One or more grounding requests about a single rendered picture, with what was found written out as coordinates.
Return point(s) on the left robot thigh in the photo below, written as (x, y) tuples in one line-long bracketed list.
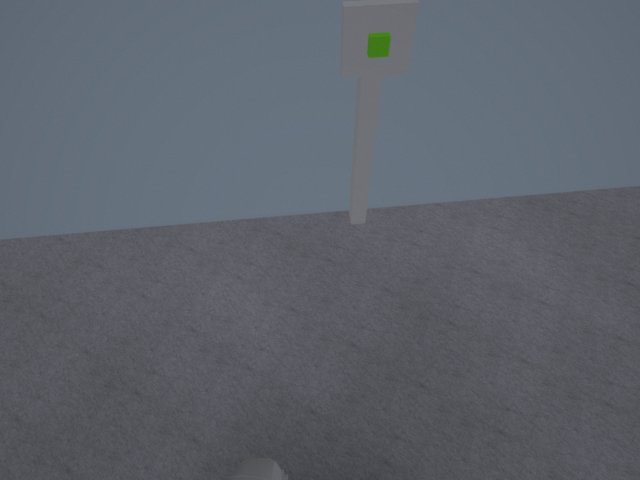
[(258, 469)]

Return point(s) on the button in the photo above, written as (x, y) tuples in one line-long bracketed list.
[(378, 44)]

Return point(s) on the panel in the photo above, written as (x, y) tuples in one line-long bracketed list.
[(359, 18)]

